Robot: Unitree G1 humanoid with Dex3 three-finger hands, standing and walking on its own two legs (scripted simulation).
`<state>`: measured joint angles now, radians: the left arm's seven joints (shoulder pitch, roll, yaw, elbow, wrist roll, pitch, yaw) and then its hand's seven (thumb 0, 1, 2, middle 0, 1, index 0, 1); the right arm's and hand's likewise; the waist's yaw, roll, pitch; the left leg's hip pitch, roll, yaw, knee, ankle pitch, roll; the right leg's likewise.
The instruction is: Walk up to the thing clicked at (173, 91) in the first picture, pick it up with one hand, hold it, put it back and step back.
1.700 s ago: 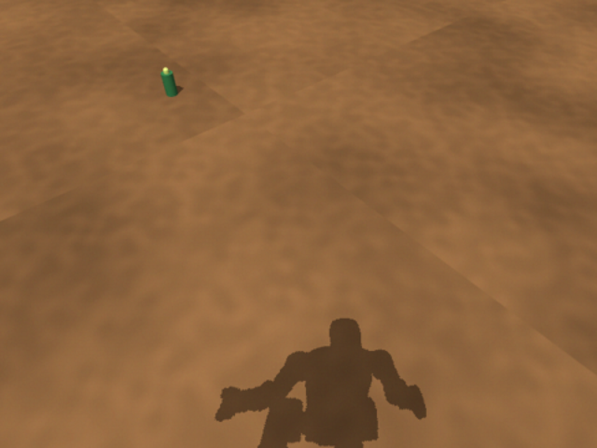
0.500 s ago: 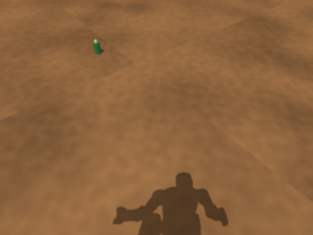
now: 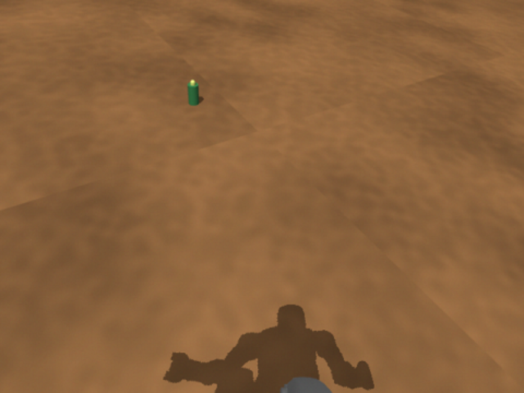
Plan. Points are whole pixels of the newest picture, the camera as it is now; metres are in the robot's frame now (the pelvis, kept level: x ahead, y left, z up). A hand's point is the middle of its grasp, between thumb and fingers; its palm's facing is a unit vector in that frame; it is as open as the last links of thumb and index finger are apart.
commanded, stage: walk up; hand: left
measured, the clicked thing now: (193, 91) +2.11 +0.28 -0.69
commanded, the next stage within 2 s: none
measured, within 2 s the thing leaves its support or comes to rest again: neither
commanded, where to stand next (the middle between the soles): +1.80 +0.03 m, yaw +5 degrees
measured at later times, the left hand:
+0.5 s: hand (132, 253) +0.42 +0.24 -0.13, palm faces +0.09 -0.94 -0.33, open 7.3 cm
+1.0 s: hand (127, 170) +0.70 +0.32 -0.15, palm faces +0.03 -0.95 -0.31, open 7.4 cm
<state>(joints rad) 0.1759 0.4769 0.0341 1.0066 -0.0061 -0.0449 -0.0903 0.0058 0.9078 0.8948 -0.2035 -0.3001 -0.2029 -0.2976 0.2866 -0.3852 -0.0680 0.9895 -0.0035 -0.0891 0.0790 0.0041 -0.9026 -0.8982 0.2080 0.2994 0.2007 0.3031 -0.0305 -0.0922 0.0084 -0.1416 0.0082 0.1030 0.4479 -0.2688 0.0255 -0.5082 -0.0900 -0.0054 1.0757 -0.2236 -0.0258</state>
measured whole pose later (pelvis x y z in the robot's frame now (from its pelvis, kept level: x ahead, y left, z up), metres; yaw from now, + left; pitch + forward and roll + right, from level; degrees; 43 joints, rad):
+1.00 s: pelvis +0.65 +0.04 +0.00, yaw +4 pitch -3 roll +1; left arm 0.26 0.44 0.04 0.90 -0.01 -0.05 -0.06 0.00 0.91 0.89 -0.21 -0.30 -0.20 -0.30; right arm 0.29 -0.35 -0.05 0.89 0.00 -0.10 0.05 0.00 -0.90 -0.90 0.21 0.30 0.20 0.30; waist 0.00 -0.08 0.07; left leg -0.16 0.02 0.12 0.45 -0.25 0.03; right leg -0.53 -0.06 0.09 1.05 -0.25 -0.01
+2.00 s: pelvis +1.13 +0.03 +0.00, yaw +5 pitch -4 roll -1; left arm 0.31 0.43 0.04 0.89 -0.01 -0.04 -0.05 0.00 0.90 0.89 -0.21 -0.30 -0.21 -0.30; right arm 0.27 -0.36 -0.04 0.85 0.00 -0.09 0.04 0.00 -0.90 -0.90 0.21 0.30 0.20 0.30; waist 0.00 -0.06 0.08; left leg -0.19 0.01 0.08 0.46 -0.21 0.05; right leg -0.47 -0.04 0.09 1.06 -0.30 -0.02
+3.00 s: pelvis +1.49 +0.02 -0.01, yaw +5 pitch -4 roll -1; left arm 0.32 0.44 0.04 0.89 0.00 -0.04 -0.04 0.00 0.91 0.89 -0.21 -0.30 -0.21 -0.30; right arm 0.29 -0.37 -0.04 0.85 -0.01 -0.09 0.04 0.00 -0.90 -0.90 0.21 0.30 0.20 0.30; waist 0.00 -0.07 0.09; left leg -0.24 0.04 0.07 0.52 -0.22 0.02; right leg -0.45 -0.05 0.03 1.03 -0.36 -0.03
